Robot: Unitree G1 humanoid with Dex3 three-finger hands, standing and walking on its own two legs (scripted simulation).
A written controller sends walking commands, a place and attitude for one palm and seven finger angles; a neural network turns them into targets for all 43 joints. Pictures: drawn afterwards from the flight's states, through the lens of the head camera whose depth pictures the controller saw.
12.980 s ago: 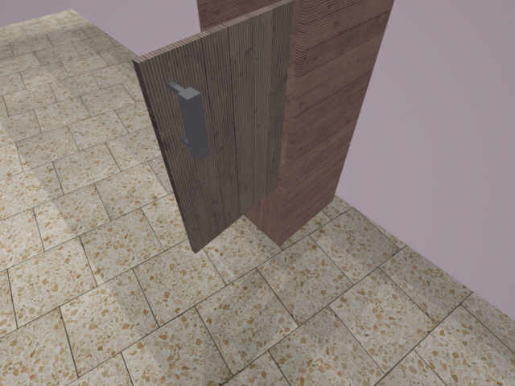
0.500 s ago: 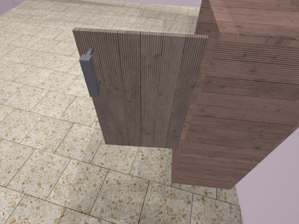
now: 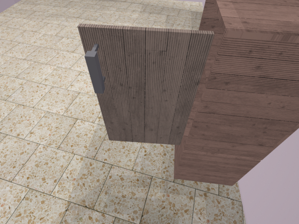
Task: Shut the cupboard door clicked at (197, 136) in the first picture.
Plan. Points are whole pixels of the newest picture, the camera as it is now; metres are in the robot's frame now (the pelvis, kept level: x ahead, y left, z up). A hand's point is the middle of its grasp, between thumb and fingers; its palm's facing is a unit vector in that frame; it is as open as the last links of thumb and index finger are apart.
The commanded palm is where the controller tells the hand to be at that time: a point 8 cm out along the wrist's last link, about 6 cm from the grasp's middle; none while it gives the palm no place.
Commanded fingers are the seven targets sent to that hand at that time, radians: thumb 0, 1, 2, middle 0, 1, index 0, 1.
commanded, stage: look again from close up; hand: left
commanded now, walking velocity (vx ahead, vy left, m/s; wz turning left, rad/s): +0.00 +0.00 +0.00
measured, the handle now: (97, 69) +0.51 +0.20 +0.13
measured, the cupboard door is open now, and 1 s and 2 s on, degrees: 93 93 93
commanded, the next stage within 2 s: shuffle to correct the standing spot in 0.46 s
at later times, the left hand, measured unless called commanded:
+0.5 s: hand out of the picture +0.04 +0.18 -0.17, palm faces +0.00 -0.98 -0.22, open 7.4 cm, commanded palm none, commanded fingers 0.00 0.90 0.90 -0.20 -0.30 -0.20 -0.30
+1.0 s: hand out of the picture +0.03 +0.17 -0.19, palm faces +0.03 -0.98 -0.19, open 7.4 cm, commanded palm none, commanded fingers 0.00 0.90 0.90 -0.20 -0.30 -0.20 -0.30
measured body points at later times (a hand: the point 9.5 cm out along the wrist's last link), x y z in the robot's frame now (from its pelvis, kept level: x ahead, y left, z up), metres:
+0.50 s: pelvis +0.01 +0.00 +0.00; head +0.02 +0.00 +0.45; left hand +0.04 +0.23 -0.16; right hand +0.03 -0.22 -0.16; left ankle +0.01 +0.11 -0.74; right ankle -0.03 -0.13 -0.74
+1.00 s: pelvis +0.05 +0.00 -0.01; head +0.07 +0.01 +0.44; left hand +0.03 +0.22 -0.17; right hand +0.05 -0.22 -0.17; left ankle +0.01 +0.11 -0.74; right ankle -0.03 -0.13 -0.74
